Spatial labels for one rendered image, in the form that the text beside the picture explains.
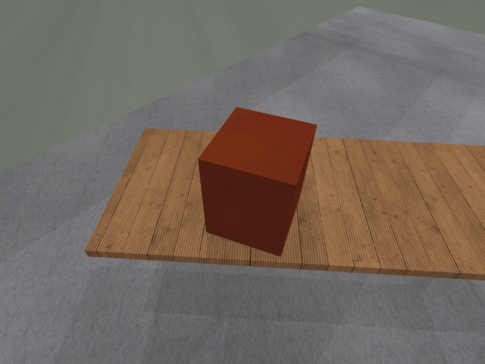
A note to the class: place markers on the carton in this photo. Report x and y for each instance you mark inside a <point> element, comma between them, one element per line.
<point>251,176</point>

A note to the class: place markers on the table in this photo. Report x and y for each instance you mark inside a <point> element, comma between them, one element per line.
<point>366,206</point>

